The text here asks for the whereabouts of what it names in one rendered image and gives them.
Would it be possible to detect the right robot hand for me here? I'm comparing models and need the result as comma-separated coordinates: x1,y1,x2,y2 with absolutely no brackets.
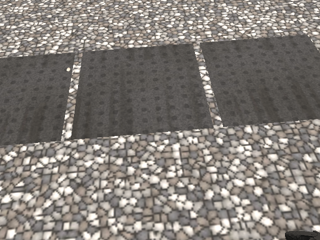
285,230,320,240

